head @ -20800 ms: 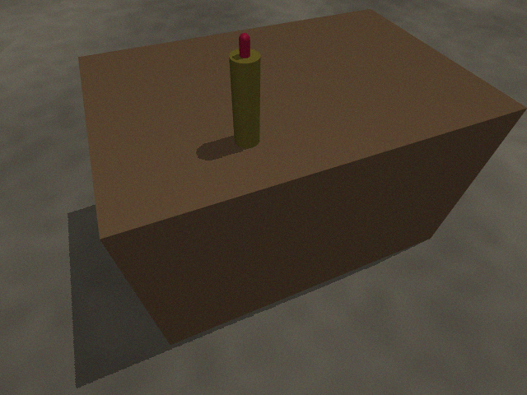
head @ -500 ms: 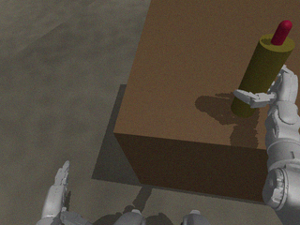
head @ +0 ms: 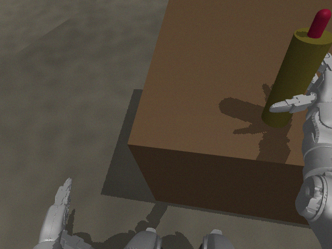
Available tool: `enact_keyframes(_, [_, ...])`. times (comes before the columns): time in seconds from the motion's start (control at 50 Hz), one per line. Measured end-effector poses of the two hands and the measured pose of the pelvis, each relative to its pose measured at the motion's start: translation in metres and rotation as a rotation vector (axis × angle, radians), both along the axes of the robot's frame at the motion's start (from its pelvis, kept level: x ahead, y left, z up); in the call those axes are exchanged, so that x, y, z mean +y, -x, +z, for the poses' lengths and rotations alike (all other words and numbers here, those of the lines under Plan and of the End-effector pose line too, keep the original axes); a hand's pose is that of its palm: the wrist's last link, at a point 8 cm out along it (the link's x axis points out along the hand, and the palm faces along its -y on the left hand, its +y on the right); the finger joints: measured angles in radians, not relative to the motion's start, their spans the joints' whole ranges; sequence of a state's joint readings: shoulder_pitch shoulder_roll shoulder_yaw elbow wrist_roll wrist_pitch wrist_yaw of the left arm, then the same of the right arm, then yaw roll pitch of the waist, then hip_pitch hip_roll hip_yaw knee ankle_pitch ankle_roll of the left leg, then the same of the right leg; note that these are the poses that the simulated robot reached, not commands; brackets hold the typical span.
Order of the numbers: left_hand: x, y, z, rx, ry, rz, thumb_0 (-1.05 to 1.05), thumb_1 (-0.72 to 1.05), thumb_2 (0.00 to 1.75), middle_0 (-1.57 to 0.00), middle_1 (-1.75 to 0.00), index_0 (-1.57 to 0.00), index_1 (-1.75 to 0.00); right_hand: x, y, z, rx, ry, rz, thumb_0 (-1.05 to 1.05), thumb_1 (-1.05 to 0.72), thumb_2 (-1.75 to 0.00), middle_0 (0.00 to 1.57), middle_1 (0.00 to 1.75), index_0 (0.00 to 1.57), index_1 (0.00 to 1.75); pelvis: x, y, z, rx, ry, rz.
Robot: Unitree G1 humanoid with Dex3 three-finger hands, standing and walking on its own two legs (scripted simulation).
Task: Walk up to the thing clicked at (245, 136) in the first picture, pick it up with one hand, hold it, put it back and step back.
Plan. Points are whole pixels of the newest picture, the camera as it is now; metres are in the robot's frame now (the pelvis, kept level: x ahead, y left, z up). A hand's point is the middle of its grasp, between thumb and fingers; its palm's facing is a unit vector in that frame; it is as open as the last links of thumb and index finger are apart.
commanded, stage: withdraw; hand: right
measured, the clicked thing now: (294, 76) +0.48 -0.22 +0.12
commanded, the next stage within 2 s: rise in 0.22 s
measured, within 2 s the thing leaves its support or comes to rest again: rests again in 0.16 s
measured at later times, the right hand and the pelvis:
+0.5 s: hand out of the picture +0.47 -0.32 +0.15, palm faces +0.27 +0.94 -0.20, open 17.2 cm; pelvis +0.03 +0.00 +0.03, yaw -1 degrees
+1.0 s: hand out of the picture +0.30 -0.29 +0.11, palm faces +0.32 +0.88 -0.35, open 17.4 cm; pelvis +0.04 -0.01 +0.04, yaw -1 degrees
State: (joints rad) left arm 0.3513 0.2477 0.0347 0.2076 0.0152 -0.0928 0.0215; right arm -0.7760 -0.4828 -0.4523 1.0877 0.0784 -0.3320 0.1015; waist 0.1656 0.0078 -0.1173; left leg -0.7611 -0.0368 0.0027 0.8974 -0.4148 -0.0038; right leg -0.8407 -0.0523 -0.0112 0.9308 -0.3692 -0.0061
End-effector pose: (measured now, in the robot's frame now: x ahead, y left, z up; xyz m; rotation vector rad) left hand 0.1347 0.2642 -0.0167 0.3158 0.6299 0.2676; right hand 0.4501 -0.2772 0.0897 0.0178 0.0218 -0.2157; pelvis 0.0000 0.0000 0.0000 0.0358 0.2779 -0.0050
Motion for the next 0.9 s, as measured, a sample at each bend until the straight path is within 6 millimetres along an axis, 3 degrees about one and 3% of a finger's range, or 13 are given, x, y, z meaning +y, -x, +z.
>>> enact_keyframes(0.08, [0.003,-0.002,-0.001,0.016,0.004,0.014,-0.01,-0.52,0.04,-0.06,-0.05,-0.06,-0.05,-0.013,0.001,0.01,-0.01,-0.002,-0.026,-0.01,0.56,-0.06,0.19,0.13,0.19,0.13,0.001,-0.004,0.002,-0.005,-0.001,-0.002])
enact_keyframes(0.26, [-0.003,-0.014,-0.01,0.051,0.057,0.022,-0.01,-0.52,0.04,-0.06,-0.05,-0.06,-0.05,-0.062,0.003,0.072,-0.054,0.038,-0.075,-0.01,0.55,-0.03,0.09,0.06,0.09,0.06,0.001,-0.016,0.013,-0.032,0.001,-0.012])
enact_keyframes(0.36, [-0.011,-0.031,-0.01,0.039,0.085,-0.001,-0.01,-0.53,0.04,-0.06,-0.04,-0.06,-0.05,-0.071,0.003,0.094,-0.024,0.036,-0.026,-0.01,0.5,-0.03,0.08,0.04,0.07,0.04,0.0,-0.022,0.019,-0.042,0.006,-0.02])
enact_keyframes(0.44, [-0.02,-0.04,-0.004,0.023,0.124,-0.021,-0.01,-0.54,0.05,-0.07,-0.05,-0.06,-0.06,-0.078,0.007,0.088,0.101,0.14,-0.042,-0.01,0.48,-0.03,0.08,0.04,0.07,0.04,-0.001,-0.027,0.024,-0.054,0.014,-0.012])
enact_keyframes(0.52, [-0.026,-0.035,-0.002,0.06,0.154,-0.039,-0.01,-0.53,0.05,-0.07,-0.05,-0.06,-0.06,-0.092,0.02,0.071,0.208,0.188,-0.101,-0.01,0.48,-0.03,0.08,0.05,0.07,0.05,-0.002,-0.031,0.029,-0.061,0.021,-0.007])
enact_keyframes(0.64, [-0.024,-0.023,-0.006,0.152,0.155,-0.036,-0.01,-0.52,0.05,-0.07,-0.04,-0.06,-0.05,-0.132,0.052,0.074,0.214,0.243,-0.267,-0.01,0.53,-0.03,0.08,0.05,0.07,0.05,-0.005,-0.037,0.034,-0.083,0.015,-0.005])
enact_keyframes(0.72, [-0.024,-0.032,-0.008,0.161,0.137,-0.045,-0.01,-0.53,0.06,-0.06,-0.04,-0.06,-0.05,-0.147,0.076,0.077,0.213,0.29,-0.342,-0.01,0.55,-0.04,0.07,0.05,0.06,0.05,-0.008,-0.038,0.036,-0.101,0.01,-0.009])
enact_keyframes(0.8, [-0.029,-0.052,0.0,0.094,0.138,-0.075,-0.01,-0.53,0.06,-0.06,-0.04,-0.06,-0.05,-0.14,0.101,0.068,0.228,0.324,-0.339,-0.01,0.54,-0.04,0.07,0.05,0.06,0.05,-0.011,-0.039,0.039,-0.124,0.011,-0.013])
enact_keyframes(0.9, [-0.027,-0.059,0.0,0.056,0.158,-0.053,-0.01,-0.53,0.06,-0.06,-0.04,-0.06,-0.05,-0.1,0.141,0.051,0.217,0.351,-0.229,-0.01,0.53,-0.05,0.06,0.05,0.06,0.05,-0.014,-0.041,0.042,-0.161,0.015,-0.013])
